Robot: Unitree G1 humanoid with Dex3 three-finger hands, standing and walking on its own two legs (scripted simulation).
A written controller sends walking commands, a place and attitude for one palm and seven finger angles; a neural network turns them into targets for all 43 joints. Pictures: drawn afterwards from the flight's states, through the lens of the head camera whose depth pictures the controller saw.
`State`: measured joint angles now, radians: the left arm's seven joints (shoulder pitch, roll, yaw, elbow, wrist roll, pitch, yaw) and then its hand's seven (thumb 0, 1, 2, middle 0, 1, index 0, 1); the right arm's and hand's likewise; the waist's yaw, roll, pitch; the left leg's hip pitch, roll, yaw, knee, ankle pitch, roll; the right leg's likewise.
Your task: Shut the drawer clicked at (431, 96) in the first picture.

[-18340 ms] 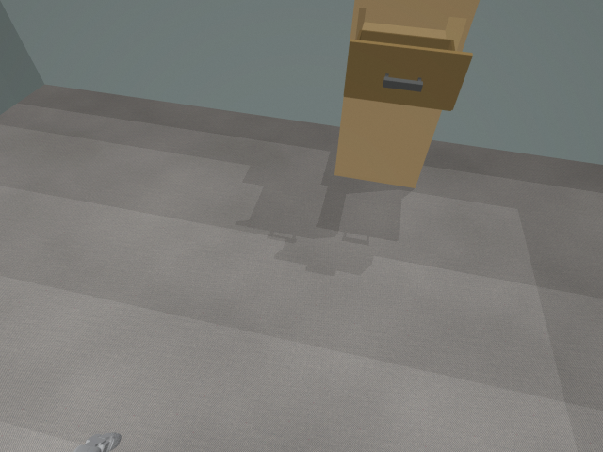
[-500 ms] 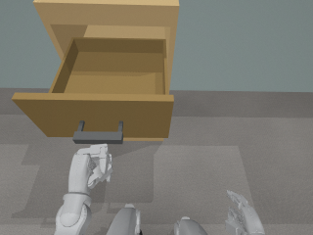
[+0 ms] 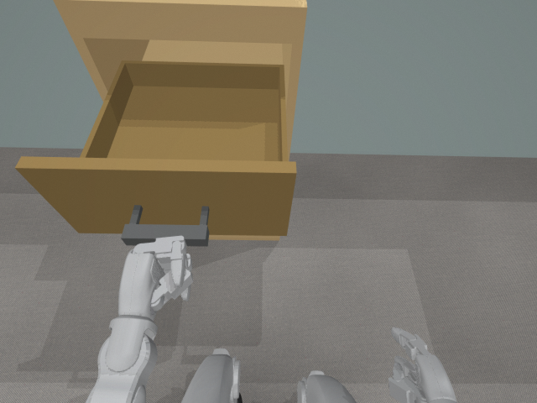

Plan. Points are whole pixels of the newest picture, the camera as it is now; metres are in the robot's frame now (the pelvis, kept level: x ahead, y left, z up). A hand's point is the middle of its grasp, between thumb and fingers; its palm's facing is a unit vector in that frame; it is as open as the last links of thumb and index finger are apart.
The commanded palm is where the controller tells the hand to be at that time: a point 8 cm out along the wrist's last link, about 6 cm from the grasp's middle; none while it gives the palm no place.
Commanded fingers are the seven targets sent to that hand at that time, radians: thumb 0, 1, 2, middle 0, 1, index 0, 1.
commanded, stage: push the drawer shut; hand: left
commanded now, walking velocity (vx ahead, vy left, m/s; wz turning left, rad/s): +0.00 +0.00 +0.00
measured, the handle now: (169, 223) +0.37 +0.17 +0.04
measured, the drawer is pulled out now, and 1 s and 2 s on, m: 0.30 0.18 0.06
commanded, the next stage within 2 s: none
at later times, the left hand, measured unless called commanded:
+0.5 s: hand (193, 238) +0.34 +0.13 +0.03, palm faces -0.01 -1.00 -0.04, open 3.0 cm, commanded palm +0.33 +0.18 +0.04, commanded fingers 0.00 0.90 0.90 -1.40 -1.60 -1.40 -1.60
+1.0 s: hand (198, 204) +0.40 +0.13 +0.03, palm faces +0.02 -1.00 -0.05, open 3.1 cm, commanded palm +0.39 +0.18 +0.04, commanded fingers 0.00 0.90 0.90 -1.40 -1.60 -1.40 -1.60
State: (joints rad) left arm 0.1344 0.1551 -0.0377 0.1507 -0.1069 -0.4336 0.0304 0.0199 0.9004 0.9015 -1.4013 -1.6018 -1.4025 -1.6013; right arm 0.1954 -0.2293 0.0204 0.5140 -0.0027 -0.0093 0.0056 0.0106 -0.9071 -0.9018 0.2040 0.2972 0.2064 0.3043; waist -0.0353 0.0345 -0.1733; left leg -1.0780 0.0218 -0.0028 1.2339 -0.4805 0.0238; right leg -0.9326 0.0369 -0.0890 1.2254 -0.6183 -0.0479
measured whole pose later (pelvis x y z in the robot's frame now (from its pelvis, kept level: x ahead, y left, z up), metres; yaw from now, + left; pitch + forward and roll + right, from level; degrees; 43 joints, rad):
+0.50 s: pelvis -0.01 +0.00 +0.00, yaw +0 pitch +19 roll -3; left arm -0.18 0.18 0.02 0.43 -0.11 -0.44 0.02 -0.02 0.85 0.94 -1.40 -1.60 -1.40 -1.60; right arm 0.21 -0.24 0.02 0.58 0.00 0.01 0.00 0.01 -0.91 -0.90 0.20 0.30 0.21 0.30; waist -0.05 0.03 -0.16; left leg -1.10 0.02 0.00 1.22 -0.46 0.03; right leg -0.96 0.04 -0.09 1.22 -0.60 -0.05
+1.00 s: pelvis -0.01 +0.01 +0.00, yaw -1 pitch +21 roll -3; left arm -0.44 0.20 0.12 0.72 -0.09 -0.48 0.04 0.00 0.85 0.93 -1.40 -1.60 -1.40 -1.60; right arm 0.26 -0.25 0.01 0.62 -0.01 0.04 0.02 0.01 -0.91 -0.90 0.20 0.30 0.21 0.30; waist -0.09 0.03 -0.16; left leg -1.13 0.03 0.01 1.22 -0.45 0.03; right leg -0.99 0.04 -0.07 1.21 -0.58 -0.04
